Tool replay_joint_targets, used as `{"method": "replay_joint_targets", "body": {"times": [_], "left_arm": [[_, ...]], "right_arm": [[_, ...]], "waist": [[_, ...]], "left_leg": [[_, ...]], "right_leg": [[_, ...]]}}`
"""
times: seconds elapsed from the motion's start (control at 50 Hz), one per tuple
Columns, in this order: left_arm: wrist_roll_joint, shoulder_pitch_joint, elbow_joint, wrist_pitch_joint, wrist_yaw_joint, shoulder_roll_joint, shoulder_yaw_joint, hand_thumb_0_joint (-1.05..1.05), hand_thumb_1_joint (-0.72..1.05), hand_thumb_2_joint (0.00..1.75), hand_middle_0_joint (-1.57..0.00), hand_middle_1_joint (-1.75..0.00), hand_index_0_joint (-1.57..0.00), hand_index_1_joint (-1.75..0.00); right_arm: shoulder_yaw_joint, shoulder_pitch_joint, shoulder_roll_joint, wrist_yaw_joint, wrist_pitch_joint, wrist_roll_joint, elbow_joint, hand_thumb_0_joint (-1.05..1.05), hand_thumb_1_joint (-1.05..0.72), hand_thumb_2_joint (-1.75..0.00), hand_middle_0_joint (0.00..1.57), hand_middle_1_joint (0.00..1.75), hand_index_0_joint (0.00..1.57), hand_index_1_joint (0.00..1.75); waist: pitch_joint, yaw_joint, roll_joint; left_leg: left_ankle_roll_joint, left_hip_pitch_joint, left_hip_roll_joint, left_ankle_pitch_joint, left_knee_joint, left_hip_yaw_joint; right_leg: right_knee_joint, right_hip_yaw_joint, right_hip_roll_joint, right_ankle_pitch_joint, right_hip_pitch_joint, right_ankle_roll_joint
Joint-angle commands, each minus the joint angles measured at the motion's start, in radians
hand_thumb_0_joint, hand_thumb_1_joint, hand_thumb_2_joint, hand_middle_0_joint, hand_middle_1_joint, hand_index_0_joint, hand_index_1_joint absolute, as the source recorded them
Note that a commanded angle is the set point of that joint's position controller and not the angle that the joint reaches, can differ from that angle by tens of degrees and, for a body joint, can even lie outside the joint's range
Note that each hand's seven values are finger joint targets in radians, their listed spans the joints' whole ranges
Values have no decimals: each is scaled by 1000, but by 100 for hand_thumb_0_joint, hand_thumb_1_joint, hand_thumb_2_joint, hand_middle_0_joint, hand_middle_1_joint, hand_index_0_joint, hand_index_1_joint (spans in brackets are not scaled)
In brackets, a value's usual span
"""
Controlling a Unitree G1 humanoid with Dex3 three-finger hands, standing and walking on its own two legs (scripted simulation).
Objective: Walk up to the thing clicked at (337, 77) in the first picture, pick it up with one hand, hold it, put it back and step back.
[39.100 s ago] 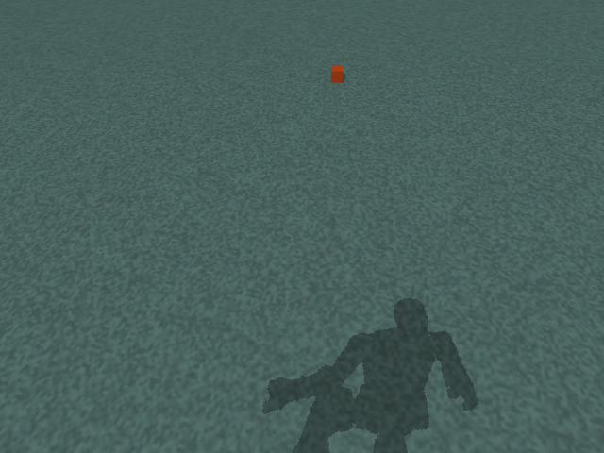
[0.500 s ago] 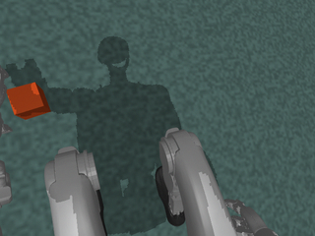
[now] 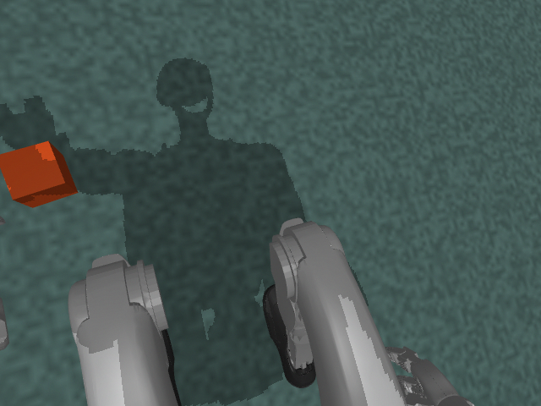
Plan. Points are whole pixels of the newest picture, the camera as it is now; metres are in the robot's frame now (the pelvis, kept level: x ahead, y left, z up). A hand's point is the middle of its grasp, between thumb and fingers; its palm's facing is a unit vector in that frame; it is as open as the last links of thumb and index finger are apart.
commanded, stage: rise first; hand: left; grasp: from above
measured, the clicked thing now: (40, 175) +0.48 +0.31 -0.29
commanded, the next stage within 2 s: approach in 0.46 s
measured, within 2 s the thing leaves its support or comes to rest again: neither
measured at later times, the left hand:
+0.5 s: hand out of the picture +0.44 +0.35 -0.15, palm faces -0.41 -0.12 -0.90, open 14.4 cm
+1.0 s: hand (10, 138) +0.49 +0.30 -0.14, palm faces -0.36 -0.10 -0.93, open 14.4 cm
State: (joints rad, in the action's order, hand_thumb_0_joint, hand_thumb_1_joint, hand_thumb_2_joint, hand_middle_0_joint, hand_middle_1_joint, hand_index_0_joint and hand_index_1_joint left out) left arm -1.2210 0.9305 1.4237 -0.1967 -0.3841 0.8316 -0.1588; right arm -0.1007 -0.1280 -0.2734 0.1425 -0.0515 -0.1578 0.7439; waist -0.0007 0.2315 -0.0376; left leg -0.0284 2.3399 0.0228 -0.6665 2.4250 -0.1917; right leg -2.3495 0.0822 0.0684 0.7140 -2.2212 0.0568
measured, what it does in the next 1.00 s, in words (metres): stands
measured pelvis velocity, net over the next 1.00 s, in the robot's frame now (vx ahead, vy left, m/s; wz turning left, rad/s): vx -0.01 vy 0.00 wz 0.00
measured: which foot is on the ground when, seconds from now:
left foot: down 0.00-1.00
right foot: down 0.00-1.00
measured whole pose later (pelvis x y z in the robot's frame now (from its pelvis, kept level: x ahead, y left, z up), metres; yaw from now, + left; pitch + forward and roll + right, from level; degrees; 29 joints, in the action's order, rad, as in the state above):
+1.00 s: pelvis -0.01 +0.00 +0.00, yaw +0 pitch +33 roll -9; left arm -1.24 1.12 1.54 -0.11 -0.41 0.80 -0.08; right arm -0.14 -0.15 -0.28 0.13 -0.07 -0.16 0.72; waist -0.02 0.31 -0.02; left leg -0.03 2.35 0.02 -0.64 2.41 -0.19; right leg -2.33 0.08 0.07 0.68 -2.24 0.05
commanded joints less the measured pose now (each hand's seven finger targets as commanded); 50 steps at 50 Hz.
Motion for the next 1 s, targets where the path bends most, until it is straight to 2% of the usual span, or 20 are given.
{"method": "replay_joint_targets", "body": {"times": [0.0,0.02,0.1,0.18,0.24,0.28,0.3,0.34,0.4,0.46,0.54,0.56,0.64,0.7,0.72,0.8,0.82,0.86,0.94,0.98], "left_arm": [[13,296,-144,-2,-37,284,-29,0,-61,108,-7,-94,-3,-97],[9,283,-125,0,-34,272,-14,0,-61,108,-7,-95,-3,-98],[11,286,-147,4,-29,296,-32,0,-61,108,-7,-95,-3,-98],[22,312,-148,11,-15,275,-9,0,-61,107,-7,-95,-4,-98],[21,286,-159,14,-7,290,-23,0,-61,108,-7,-95,-4,-98],[25,294,-168,13,0,276,-9,0,-61,107,-7,-95,-4,-98],[24,296,-178,13,3,273,-4,0,-61,107,-7,-96,-4,-99],[23,295,-184,13,0,296,-23,0,-61,107,-7,-96,-4,-99],[24,297,-168,16,3,263,1,0,-61,108,-7,-96,-4,-99],[25,289,-166,17,5,267,-4,0,-61,107,-7,-97,-4,-99],[19,305,-167,11,11,255,10,0,-61,113,-8,-94,-2,-99],[21,294,-171,10,12,260,7,0,-61,106,-7,-97,-4,-99],[21,354,-202,4,13,193,57,0,-61,106,-7,-97,-4,-99],[26,410,-171,9,-9,152,87,0,-61,106,-7,-97,-4,-99],[20,437,-170,10,-17,159,90,0,-60,105,-7,-97,-5,-99],[-2,529,-129,30,-42,173,99,0,-61,107,-7,-97,-5,-99],[-8,539,-111,38,-49,193,92,0,-61,107,-7,-97,-5,-99],[-15,547,-68,60,-64,229,68,0,-61,108,-7,-96,-5,-99],[-7,479,19,117,-62,265,38,0,-61,107,-9,-96,-6,-99],[10,441,36,141,-45,246,51,0,-61,107,-9,-95,-6,-98]], "right_arm": [[73,-201,-258,-14,5,6,-11,0,-90,-90,20,30,20,30],[74,-193,-257,-14,5,9,-10,0,-90,-90,20,30,20,30],[73,-204,-257,-14,5,8,-10,0,-90,-90,20,30,20,30],[77,-203,-260,-11,2,12,-14,0,-90,-90,20,30,20,30],[75,-205,-255,-10,4,15,-18,0,-90,-90,20,30,20,30],[76,-199,-254,-11,5,15,-21,0,-90,-90,20,30,20,30],[79,-201,-254,-12,7,18,-20,0,-90,-90,20,30,20,30],[78,-200,-254,-13,9,21,-20,0,-90,-90,20,30,20,30],[79,-205,-253,-14,11,23,-20,0,-90,-90,20,30,20,30],[81,-201,-255,-15,10,25,-20,0,-90,-90,20,30,20,30],[79,-199,-257,-16,11,25,-19,0,-91,-90,20,30,20,30],[80,-196,-256,-17,12,27,-22,0,-89,-89,20,30,20,30],[88,-202,-255,-16,8,29,-18,0,-89,-89,20,30,20,30],[78,-226,-258,-16,-2,22,-11,0,-89,-89,20,30,20,30],[74,-226,-258,-17,-3,22,-9,0,-89,-89,20,30,20,30],[57,-238,-262,-24,-10,11,-3,0,-89,-89,20,30,20,30],[55,-228,-264,-26,-11,12,-3,0,-89,-89,20,30,20,30],[44,-235,-268,-26,-12,6,-10,0,-89,-89,20,30,20,30],[26,-228,-264,-20,-9,6,-35,0,-90,-90,20,30,20,30],[20,-217,-263,-22,-5,11,-44,0,-90,-90,20,30,20,30]], "waist": [[-691,-2,347],[-681,-2,345],[-703,-13,338],[-678,8,339],[-688,-13,334],[-686,-4,341],[-701,-12,342],[-704,-17,347],[-697,-3,324],[-678,-15,343],[-680,-2,352],[-686,-15,353],[-689,16,384],[-656,60,333],[-668,52,357],[-674,79,391],[-685,66,414],[-694,68,395],[-676,46,368],[-674,42,339]], "left_leg": [[48,-547,-1,162,-235,119],[48,-548,2,158,-234,116],[50,-542,-2,166,-237,122],[50,-541,1,149,-242,115],[50,-542,-1,155,-248,122],[51,-538,-1,141,-247,123],[50,-549,-1,141,-253,122],[50,-539,-2,154,-247,125],[52,-540,-2,156,-250,122],[48,-557,-4,139,-271,117],[45,-568,-4,152,-268,113],[46,-571,-5,148,-272,114],[39,-603,-1,145,-280,109],[46,-567,0,137,-259,109],[44,-569,-2,132,-267,110],[41,-582,-2,128,-262,112],[38,-594,-1,125,-267,112],[44,-570,-2,135,-256,119],[55,-503,-7,123,-257,135],[60,-487,-6,119,-259,136]], "right_leg": [[238,104,16,-254,301,-84],[234,107,18,-248,283,-85],[247,99,18,-258,323,-82],[248,104,16,-243,297,-84],[257,99,16,-245,325,-83],[261,98,16,-234,322,-82],[263,97,18,-233,320,-84],[260,95,17,-245,331,-83],[268,96,19,-250,327,-82],[262,101,14,-228,299,-87],[252,104,13,-239,289,-89],[256,102,13,-236,286,-89],[254,107,11,-237,256,-91],[271,109,11,-243,260,-84],[264,108,12,-235,253,-88],[257,110,11,-233,243,-90],[248,111,12,-226,227,-93],[258,107,17,-236,252,-90],[268,94,19,-221,303,-87],[276,93,24,-222,322,-84]]}}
